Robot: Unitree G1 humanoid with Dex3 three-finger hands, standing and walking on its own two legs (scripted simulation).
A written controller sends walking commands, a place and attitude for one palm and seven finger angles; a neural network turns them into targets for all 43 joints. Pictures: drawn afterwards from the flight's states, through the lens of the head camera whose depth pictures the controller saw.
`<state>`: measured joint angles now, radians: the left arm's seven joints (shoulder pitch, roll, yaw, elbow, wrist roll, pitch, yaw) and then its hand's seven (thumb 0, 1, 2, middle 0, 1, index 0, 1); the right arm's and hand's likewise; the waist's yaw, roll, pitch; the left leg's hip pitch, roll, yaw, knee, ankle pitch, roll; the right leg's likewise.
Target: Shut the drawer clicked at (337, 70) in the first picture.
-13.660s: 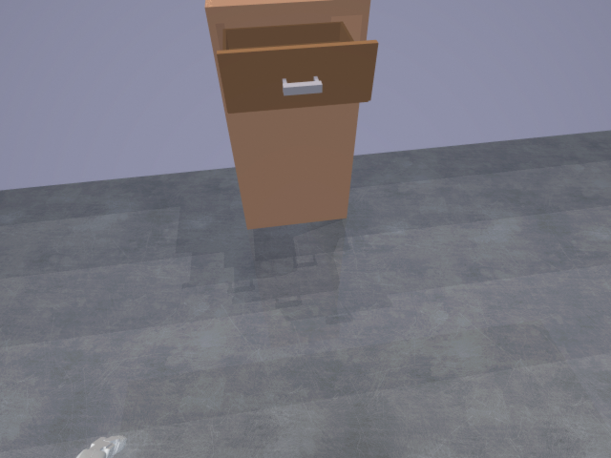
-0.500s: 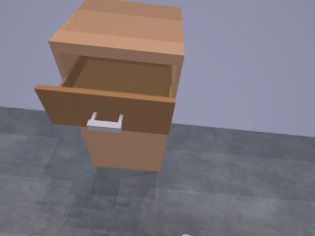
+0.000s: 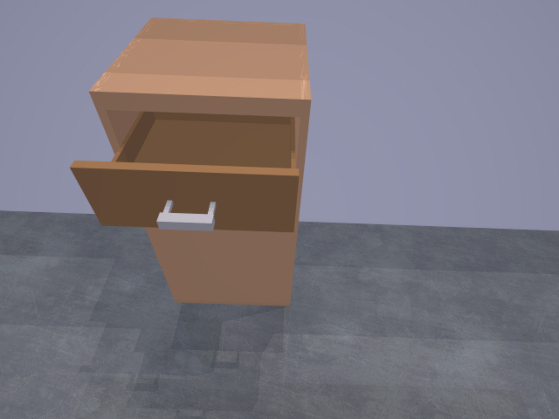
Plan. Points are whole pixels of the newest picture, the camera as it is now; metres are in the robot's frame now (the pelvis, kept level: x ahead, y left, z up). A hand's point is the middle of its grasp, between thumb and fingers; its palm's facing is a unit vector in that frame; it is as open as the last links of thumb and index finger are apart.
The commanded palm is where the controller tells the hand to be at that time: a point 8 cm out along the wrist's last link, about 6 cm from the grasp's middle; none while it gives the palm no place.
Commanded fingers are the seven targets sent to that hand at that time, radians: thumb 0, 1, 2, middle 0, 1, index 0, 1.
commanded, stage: come to a stop and stand still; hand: left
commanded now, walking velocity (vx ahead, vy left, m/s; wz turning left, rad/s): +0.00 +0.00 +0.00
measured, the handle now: (188, 213) +0.47 +0.20 +0.00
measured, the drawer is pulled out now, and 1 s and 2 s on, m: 0.19 0.19 0.19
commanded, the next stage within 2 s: look again from close up in 0.18 s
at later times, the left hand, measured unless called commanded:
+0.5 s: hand out of the picture -0.01 +0.18 -0.18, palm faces +0.02 -0.98 -0.19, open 7.4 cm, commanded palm none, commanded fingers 0.00 0.90 0.90 -0.20 -0.30 -0.20 -0.30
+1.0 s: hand out of the picture +0.14 +0.22 -0.10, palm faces +0.22 -0.95 -0.23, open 7.1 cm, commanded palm +0.13 +0.24 -0.06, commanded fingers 0.00 0.90 0.90 -0.34 -0.45 -0.34 -0.45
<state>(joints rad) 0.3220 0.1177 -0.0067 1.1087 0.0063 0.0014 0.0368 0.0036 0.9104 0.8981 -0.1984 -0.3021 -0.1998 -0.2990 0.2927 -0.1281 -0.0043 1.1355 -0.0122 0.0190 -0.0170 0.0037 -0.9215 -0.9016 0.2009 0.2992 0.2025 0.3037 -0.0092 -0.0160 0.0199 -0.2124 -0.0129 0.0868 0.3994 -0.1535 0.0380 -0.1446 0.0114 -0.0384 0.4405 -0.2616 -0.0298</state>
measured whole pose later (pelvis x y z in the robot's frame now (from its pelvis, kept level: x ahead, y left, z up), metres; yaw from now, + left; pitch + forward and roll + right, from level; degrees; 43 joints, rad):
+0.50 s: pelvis +0.01 +0.01 -0.01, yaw +1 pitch -1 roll -1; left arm 0.35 0.11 -0.01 1.09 0.01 -0.02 0.05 0.00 0.90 0.90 -0.20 -0.30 -0.20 -0.30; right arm 0.33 -0.13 0.00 1.07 -0.03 0.00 -0.01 0.01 -0.92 -0.90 0.20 0.30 0.20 0.30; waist -0.03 0.04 0.00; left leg -0.31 -0.01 0.08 0.56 -0.24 0.06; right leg -0.21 0.01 -0.05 0.54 -0.32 -0.02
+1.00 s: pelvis +0.03 +0.02 -0.01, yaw +0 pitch +1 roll +1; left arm 0.51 0.21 0.03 0.30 -0.10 0.05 0.13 0.03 0.95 0.90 -0.22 -0.32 -0.22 -0.32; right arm 0.34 -0.18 0.01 0.91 0.03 -0.20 -0.05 0.01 -0.92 -0.90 0.20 0.30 0.20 0.30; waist 0.00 -0.04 -0.01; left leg -0.26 -0.06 0.10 0.48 -0.24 0.06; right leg -0.22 -0.04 -0.03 0.58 -0.35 -0.02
